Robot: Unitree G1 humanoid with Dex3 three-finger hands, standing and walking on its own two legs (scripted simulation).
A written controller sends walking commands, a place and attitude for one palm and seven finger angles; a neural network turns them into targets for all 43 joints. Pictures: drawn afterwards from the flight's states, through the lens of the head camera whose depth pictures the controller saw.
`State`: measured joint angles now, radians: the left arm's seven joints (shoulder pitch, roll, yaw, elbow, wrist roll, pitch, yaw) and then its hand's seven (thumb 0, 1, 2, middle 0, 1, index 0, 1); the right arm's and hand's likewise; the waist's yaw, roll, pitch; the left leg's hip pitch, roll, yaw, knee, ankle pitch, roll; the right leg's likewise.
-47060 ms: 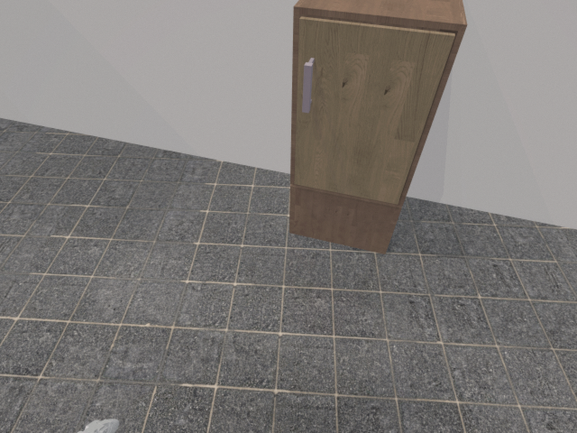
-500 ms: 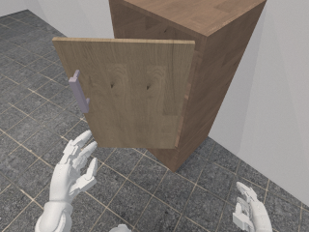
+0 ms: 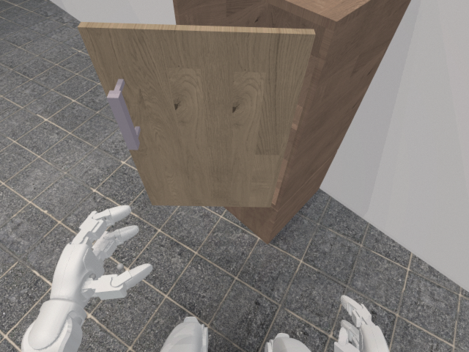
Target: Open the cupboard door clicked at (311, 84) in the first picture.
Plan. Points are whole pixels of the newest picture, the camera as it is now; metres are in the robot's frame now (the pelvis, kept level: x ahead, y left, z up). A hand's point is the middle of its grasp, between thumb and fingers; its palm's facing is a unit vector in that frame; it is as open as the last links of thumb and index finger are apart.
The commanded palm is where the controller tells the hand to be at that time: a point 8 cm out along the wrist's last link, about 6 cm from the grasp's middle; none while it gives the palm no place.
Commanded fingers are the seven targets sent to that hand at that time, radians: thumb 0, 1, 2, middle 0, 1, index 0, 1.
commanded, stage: raise the hand with hooked fingers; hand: left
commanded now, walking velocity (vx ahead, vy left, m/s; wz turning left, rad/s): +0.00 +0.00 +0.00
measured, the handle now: (127, 116) +0.55 +0.25 +0.05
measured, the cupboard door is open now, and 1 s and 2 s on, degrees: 43 43 43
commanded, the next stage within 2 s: move the hooked fingers beside the handle in 1.28 s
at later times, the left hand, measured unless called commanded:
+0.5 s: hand (70, 234) +0.28 +0.26 +0.07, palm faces +0.09 -0.99 -0.06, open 13.7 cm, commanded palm +0.25 +0.31 +0.07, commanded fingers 0.00 -0.50 0.30 -0.30 -1.20 -0.30 -1.20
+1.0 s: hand (69, 216) +0.30 +0.27 +0.08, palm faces +0.02 -1.00 -0.03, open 14.0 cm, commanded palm +0.28 +0.32 +0.08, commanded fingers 0.00 -0.50 0.30 -0.30 -1.20 -0.30 -1.20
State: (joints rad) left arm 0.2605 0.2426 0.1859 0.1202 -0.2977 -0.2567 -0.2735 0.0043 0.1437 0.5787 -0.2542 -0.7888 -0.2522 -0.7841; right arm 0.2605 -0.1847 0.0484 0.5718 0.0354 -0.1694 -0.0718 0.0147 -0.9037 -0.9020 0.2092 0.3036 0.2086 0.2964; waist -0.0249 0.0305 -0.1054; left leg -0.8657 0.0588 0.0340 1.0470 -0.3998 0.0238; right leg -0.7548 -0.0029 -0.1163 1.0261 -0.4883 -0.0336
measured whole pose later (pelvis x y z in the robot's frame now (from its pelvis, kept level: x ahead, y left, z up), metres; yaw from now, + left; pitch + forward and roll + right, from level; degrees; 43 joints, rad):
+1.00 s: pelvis +0.02 +0.00 +0.02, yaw +0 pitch +11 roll -2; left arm -0.01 0.40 0.41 0.45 -0.36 -0.32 -0.50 -0.01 -0.50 0.30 -0.30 -1.20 -0.30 -1.20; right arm 0.29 -0.29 0.03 0.58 0.04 -0.18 -0.07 0.01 -0.91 -0.90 0.21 0.30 0.21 0.30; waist -0.02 0.02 -0.08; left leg -0.74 0.05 0.04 0.91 -0.37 0.03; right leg -0.63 0.00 -0.11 0.88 -0.45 -0.03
